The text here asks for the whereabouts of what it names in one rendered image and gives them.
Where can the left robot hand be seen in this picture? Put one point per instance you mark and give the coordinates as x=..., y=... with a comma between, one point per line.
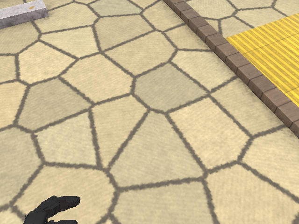
x=50, y=208

